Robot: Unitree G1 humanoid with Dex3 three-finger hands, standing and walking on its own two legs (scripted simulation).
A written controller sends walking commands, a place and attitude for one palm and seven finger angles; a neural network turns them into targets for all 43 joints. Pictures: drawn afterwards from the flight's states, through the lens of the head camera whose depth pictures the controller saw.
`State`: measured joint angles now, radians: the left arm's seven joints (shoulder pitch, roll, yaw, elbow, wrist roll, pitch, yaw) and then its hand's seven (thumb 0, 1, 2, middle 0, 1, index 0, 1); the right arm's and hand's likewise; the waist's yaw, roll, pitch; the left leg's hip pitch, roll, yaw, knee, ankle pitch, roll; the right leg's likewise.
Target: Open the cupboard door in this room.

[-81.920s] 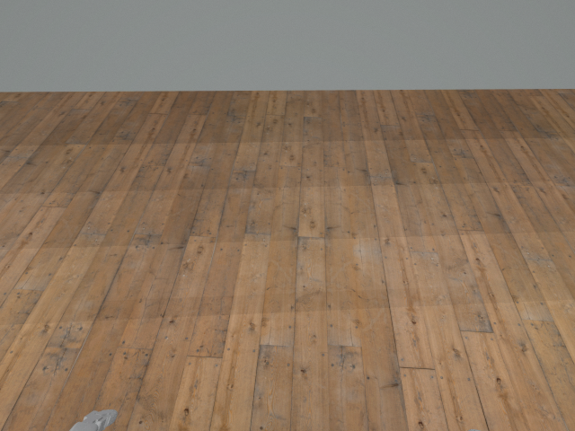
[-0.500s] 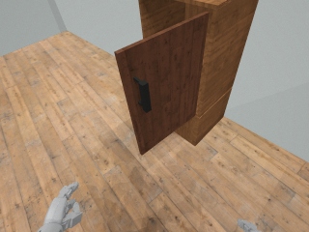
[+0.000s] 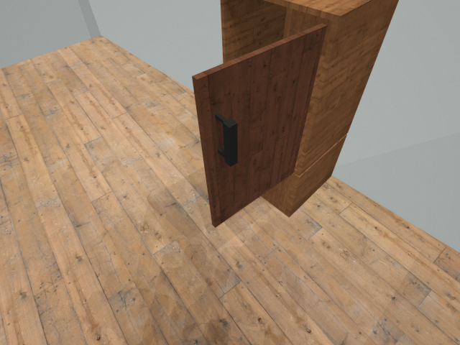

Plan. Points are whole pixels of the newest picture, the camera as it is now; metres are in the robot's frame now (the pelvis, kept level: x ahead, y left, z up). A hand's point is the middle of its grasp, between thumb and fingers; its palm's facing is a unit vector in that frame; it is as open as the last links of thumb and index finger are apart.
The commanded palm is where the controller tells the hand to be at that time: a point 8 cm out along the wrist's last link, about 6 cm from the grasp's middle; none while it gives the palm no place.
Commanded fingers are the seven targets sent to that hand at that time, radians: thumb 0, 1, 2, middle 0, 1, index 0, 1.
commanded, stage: let the arm hang, fingers relaxed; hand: left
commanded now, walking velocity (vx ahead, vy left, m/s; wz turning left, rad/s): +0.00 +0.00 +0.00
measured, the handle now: (225, 139) +0.58 +0.05 +0.01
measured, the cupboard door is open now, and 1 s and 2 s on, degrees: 84 84 84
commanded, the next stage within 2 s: look to check the result in 0.42 s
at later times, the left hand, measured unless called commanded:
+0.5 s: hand out of the picture -0.01 +0.17 -0.18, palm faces +0.05 -0.99 -0.17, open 7.3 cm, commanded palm none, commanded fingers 0.00 0.90 0.90 -0.20 -0.30 -0.20 -0.30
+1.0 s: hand out of the picture +0.00 +0.17 -0.18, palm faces +0.04 -0.98 -0.18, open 7.3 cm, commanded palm none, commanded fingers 0.00 0.90 0.90 -0.20 -0.30 -0.20 -0.30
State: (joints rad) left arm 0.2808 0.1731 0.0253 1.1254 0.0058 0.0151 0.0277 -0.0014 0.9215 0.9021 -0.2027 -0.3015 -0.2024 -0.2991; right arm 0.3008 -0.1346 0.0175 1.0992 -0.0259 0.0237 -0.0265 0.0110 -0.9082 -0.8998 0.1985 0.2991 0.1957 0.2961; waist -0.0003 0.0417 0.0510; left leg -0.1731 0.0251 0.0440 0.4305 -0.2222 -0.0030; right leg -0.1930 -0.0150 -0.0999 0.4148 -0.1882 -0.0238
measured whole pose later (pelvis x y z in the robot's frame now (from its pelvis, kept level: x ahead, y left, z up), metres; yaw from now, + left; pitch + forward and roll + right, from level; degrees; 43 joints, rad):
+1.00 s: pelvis +0.01 +0.01 +0.00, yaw -1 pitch -2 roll +0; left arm 0.28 0.11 0.02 1.15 0.01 0.00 0.04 0.00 0.92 0.90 -0.20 -0.30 -0.20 -0.30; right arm 0.29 -0.12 0.01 1.14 -0.02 0.00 -0.04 0.01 -0.91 -0.90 0.20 0.30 0.19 0.30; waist 0.00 0.01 0.05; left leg -0.15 0.01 0.06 0.41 -0.23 0.01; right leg -0.19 -0.03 -0.08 0.43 -0.21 -0.01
